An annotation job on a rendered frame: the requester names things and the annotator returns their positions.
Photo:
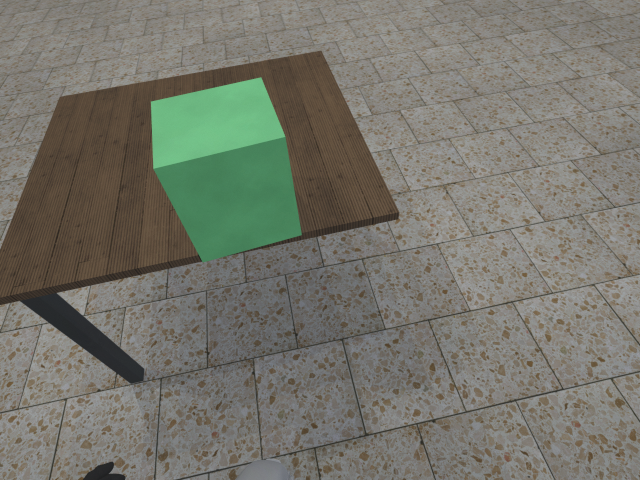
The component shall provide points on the carton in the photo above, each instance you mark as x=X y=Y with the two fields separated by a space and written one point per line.
x=221 y=156

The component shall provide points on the robot left thigh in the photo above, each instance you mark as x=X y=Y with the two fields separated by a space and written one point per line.
x=265 y=470

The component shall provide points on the table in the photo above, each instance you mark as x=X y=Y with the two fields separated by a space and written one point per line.
x=93 y=209

